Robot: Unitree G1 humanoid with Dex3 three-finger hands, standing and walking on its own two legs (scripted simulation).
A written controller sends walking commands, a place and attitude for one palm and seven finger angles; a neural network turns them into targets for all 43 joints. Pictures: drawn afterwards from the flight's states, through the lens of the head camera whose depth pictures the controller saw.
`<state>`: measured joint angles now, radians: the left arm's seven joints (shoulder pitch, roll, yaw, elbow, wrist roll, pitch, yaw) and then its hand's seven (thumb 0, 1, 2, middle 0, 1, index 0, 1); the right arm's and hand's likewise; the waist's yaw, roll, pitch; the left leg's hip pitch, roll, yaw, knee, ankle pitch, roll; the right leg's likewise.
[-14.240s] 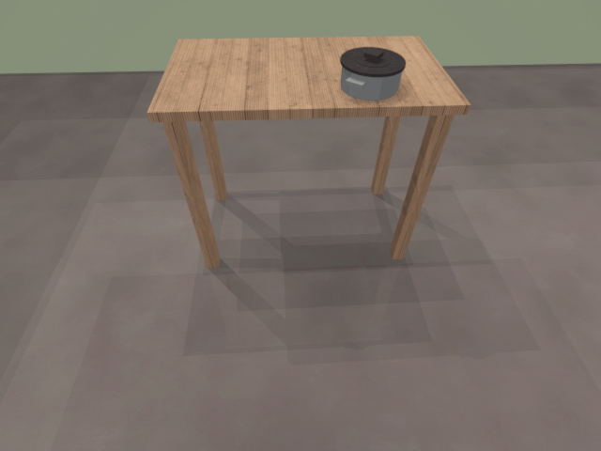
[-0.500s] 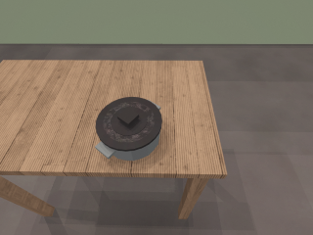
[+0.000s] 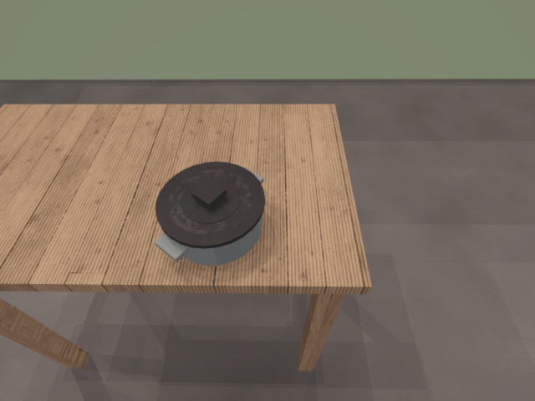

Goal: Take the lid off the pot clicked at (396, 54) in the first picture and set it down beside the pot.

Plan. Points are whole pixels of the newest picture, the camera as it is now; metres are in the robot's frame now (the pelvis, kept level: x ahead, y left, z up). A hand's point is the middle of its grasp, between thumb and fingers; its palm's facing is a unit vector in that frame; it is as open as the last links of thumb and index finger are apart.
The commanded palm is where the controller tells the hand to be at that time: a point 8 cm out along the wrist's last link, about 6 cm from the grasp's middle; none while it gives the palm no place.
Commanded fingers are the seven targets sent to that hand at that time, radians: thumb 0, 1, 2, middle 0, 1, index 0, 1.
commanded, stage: look again from close up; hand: left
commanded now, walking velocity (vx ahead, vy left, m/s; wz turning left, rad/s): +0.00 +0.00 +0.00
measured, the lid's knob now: (209, 193) +0.42 +0.12 +0.07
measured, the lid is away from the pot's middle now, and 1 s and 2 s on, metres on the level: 0.00 0.00 0.00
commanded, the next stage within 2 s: lift the closed hand beside the body in 0.28 s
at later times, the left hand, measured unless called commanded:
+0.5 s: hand out of the picture +0.09 +0.19 -0.12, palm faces +0.15 -0.94 -0.30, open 7.1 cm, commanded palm +0.08 +0.23 -0.05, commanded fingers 0.00 0.90 0.90 -0.51 -0.64 -0.51 -0.64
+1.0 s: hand out of the picture +0.07 +0.20 -0.01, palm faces +0.29 -0.92 -0.28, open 3.1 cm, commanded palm +0.02 +0.24 +0.03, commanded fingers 0.00 0.90 0.90 -1.30 -1.50 -1.30 -1.50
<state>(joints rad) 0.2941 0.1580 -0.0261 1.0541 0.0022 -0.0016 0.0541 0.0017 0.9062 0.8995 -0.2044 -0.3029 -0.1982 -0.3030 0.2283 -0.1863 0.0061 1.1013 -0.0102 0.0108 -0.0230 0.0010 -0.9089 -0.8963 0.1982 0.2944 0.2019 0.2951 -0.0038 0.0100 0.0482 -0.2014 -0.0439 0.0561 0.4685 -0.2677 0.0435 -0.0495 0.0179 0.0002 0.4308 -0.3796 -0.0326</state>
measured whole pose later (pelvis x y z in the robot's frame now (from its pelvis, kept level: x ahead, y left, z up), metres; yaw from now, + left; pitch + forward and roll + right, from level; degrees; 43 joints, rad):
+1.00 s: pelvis -0.06 -0.03 +0.01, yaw +2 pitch -4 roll +0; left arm 0.57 0.23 0.10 0.05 -0.05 -0.08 0.06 0.01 0.90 0.90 -1.15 -1.34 -1.14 -1.34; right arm 0.16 -0.22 0.02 0.57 0.00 -0.08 -0.08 0.01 -0.91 -0.90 0.20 0.29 0.20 0.30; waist 0.05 0.04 0.01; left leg -0.20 0.00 -0.01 0.41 -0.15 0.01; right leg -0.03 0.07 -0.07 0.36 -0.27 -0.07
